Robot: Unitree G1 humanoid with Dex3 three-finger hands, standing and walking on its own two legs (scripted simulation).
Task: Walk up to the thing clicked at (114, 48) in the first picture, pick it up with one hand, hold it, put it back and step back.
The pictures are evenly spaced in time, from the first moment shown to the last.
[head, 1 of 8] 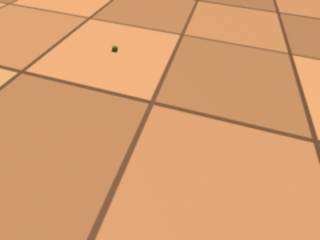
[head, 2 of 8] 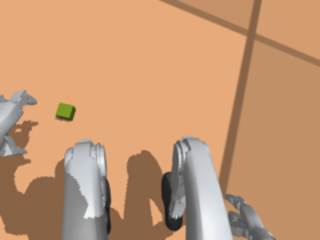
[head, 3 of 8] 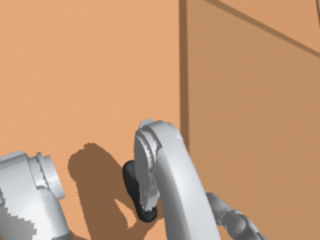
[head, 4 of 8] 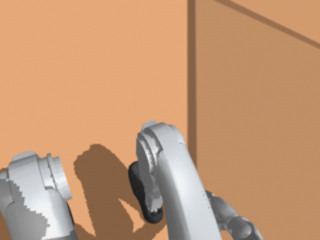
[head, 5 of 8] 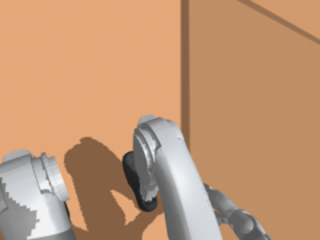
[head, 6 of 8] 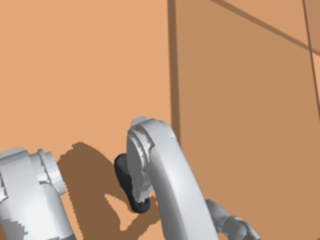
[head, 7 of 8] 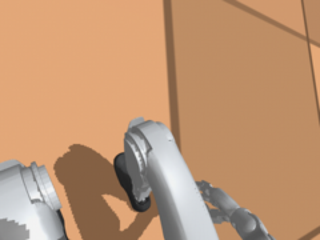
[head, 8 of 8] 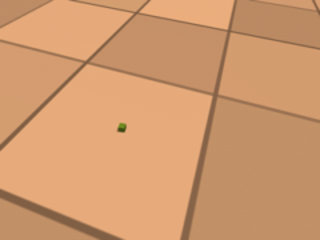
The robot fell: no
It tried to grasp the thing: yes
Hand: left
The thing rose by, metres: 0.00
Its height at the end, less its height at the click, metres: +0.00
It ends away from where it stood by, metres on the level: 0.03
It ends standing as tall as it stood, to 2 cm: yes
